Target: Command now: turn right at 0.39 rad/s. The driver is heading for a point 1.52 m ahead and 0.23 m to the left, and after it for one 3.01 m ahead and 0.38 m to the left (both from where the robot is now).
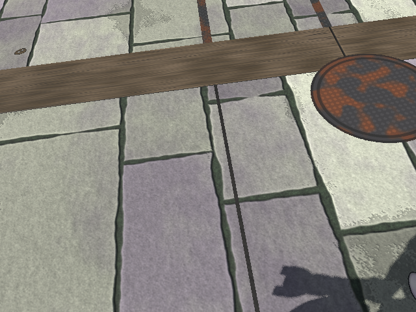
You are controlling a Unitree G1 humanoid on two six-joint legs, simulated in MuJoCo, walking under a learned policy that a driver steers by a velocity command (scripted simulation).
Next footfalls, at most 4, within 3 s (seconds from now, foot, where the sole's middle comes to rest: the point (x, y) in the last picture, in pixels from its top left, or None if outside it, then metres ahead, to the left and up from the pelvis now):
0.16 left None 0.05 0.15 -0.78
0.82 left None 0.04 0.19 -0.78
1.32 right None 0.42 0.10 -0.78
1.76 left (143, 245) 0.68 0.32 -0.78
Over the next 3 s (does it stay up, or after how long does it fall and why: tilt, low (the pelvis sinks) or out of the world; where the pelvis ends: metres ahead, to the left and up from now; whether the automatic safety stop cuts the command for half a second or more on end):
stays up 1.17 0.22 -0.01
